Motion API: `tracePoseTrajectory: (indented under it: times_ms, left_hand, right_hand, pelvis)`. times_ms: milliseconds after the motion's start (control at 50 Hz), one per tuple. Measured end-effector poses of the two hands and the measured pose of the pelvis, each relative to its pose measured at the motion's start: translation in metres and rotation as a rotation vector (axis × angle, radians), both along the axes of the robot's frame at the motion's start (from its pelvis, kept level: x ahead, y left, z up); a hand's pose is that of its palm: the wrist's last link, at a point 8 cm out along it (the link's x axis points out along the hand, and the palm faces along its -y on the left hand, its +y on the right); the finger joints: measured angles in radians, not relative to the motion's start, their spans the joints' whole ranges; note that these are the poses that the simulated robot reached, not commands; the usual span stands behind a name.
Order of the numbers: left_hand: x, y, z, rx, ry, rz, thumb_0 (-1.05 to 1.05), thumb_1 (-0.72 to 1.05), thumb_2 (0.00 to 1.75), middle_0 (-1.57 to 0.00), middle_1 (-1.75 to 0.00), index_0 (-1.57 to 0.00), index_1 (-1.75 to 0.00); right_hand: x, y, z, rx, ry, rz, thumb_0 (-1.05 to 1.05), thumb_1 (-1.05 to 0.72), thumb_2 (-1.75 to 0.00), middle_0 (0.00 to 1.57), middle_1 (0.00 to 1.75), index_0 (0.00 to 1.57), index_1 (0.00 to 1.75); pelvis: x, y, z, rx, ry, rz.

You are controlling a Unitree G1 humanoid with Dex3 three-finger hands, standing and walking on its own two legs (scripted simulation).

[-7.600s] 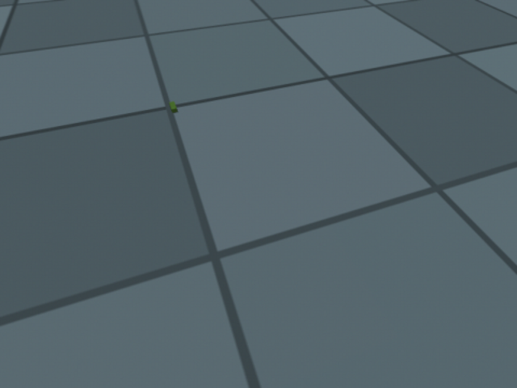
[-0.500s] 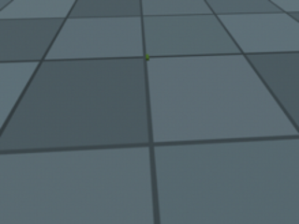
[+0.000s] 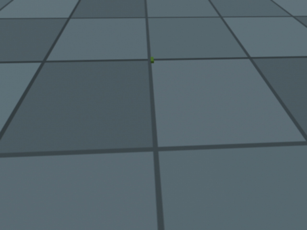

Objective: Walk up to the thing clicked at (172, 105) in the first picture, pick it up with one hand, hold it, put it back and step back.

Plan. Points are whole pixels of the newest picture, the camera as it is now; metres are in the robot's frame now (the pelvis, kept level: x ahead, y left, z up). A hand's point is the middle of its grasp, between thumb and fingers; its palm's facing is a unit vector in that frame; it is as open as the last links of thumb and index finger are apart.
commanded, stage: stand
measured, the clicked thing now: (151, 59) +2.02 -0.01 -0.77
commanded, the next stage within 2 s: none
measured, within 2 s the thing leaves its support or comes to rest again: neither
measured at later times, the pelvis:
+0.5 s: pelvis +0.00 +0.00 +0.00, yaw +1 degrees
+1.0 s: pelvis +0.00 +0.00 +0.00, yaw +1 degrees
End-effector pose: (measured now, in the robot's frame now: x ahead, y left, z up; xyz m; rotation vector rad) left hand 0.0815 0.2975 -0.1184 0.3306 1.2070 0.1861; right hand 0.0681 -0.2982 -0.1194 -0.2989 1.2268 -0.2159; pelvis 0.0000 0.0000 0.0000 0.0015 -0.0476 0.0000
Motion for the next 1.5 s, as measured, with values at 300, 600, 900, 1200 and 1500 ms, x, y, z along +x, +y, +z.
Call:
tracePoseTrajectory:
  times_ms: [300, 600, 900, 1200, 1500]
  left_hand:
    - [-0.029, 0.004, -0.003, 0.001, 0.05, 0.032, 0.0, 0.91, 0.9, -0.2, -0.3, -0.21, -0.3]
    - [-0.026, 0.005, -0.002, 0.002, 0.032, 0.032, 0.0, 0.91, 0.9, -0.2, -0.3, -0.21, -0.3]
    - [-0.023, 0.005, -0.002, 0.0, 0.04, 0.03, 0.0, 0.91, 0.9, -0.2, -0.3, -0.21, -0.3]
    - [-0.016, 0.005, -0.002, 0.002, 0.034, 0.036, 0.0, 0.91, 0.9, -0.2, -0.3, -0.21, -0.3]
    - [-0.013, 0.006, -0.001, 0.005, 0.025, 0.04, 0.0, 0.91, 0.9, -0.2, -0.3, -0.21, -0.3]
  right_hand:
    - [0.001, 0.004, -0.001, 0.004, 0.011, 0.018, 0.01, -0.91, -0.9, 0.2, 0.3, 0.2, 0.3]
    - [0.002, 0.005, -0.001, 0.003, 0.008, 0.029, 0.01, -0.91, -0.9, 0.2, 0.3, 0.2, 0.3]
    - [0.002, 0.004, -0.001, 0.0, 0.031, 0.031, 0.01, -0.91, -0.9, 0.2, 0.3, 0.2, 0.3]
    - [0.014, 0.005, -0.001, -0.002, 0.018, 0.041, 0.01, -0.91, -0.9, 0.2, 0.3, 0.2, 0.3]
    - [0.022, 0.006, 0.001, -0.002, 0.0, 0.046, 0.01, -0.91, -0.9, 0.2, 0.3, 0.2, 0.3]
  pelvis:
    - [-0.003, 0.002, 0.0, -0.003, 0.004, 0.011]
    - [-0.003, 0.002, 0.0, -0.003, 0.003, 0.019]
    - [0.002, 0.002, 0.0, -0.003, 0.012, 0.024]
    - [0.008, 0.003, 0.0, -0.002, 0.013, 0.027]
    - [0.01, 0.003, 0.0, -0.004, 0.009, 0.028]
